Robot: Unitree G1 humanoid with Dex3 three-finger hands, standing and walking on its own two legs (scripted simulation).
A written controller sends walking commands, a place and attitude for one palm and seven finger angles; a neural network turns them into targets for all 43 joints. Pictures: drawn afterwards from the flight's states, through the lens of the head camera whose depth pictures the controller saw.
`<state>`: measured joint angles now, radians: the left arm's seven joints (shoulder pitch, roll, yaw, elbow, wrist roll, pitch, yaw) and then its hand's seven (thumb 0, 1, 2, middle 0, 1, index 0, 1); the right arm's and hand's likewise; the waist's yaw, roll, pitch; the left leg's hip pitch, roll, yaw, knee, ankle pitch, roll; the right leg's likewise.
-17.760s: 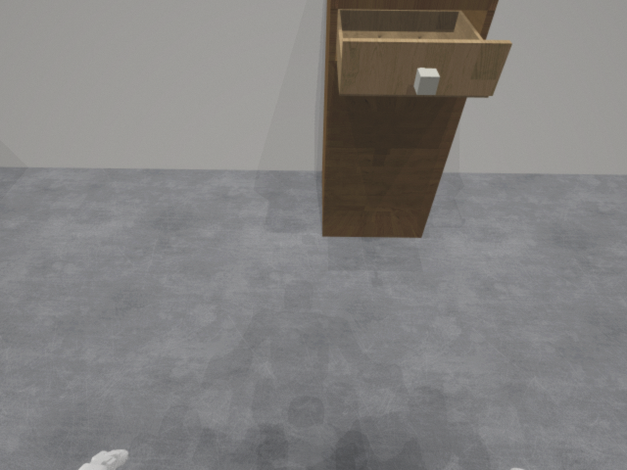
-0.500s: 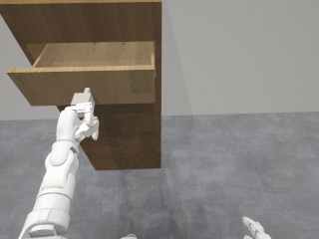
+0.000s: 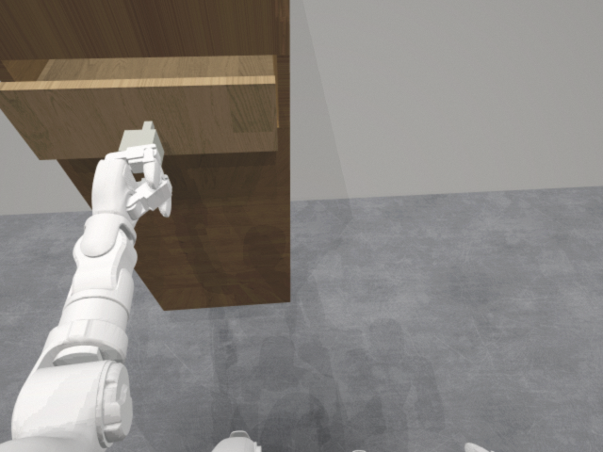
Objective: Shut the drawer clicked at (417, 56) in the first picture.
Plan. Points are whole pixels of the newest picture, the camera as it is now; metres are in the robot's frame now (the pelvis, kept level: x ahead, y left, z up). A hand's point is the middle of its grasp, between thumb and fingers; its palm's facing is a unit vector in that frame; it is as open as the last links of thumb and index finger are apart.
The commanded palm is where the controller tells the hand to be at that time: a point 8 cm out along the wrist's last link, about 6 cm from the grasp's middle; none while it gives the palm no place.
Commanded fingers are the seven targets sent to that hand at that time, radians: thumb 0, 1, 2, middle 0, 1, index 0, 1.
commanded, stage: push the drawer shut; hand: left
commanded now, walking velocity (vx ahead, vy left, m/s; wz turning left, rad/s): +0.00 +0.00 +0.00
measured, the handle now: (145, 141) +0.52 +0.23 +0.10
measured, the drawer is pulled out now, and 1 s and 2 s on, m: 0.07 0.00 0.00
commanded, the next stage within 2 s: pull the fist back off the drawer in 0.96 s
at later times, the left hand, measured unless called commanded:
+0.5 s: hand (174, 157) +0.49 +0.18 +0.10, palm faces +0.08 -1.00 +0.00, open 3.3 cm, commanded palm +0.47 +0.23 +0.10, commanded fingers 0.00 0.90 0.90 -1.40 -1.60 -1.40 -1.60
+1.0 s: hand (179, 140) +0.52 +0.18 +0.11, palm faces +0.07 -1.00 -0.01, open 3.3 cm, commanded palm +0.53 +0.23 +0.10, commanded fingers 0.00 0.90 0.90 -1.40 -1.60 -1.40 -1.60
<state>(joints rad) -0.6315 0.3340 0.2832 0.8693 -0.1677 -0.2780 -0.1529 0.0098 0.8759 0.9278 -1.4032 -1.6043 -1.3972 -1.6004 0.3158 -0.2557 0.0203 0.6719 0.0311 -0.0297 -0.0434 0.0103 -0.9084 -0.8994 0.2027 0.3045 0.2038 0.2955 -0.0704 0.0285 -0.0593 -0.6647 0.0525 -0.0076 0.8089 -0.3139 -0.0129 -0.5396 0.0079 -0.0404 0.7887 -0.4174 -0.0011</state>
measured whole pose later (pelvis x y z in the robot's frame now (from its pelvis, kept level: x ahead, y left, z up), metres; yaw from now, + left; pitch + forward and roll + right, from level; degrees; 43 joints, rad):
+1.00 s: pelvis +0.00 +0.00 -0.02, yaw -1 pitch +17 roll -3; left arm -1.03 0.53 0.40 1.30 -0.04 -0.32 -0.15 0.02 0.90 0.90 -1.55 -1.60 -1.40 -1.60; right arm 0.41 -0.27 0.03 0.68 -0.01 0.04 -0.02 0.01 -0.91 -0.90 0.20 0.30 0.20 0.30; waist -0.18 0.04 -0.08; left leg -0.86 0.07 -0.03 0.90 -0.33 -0.02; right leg -0.72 0.03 -0.06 0.86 -0.43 -0.01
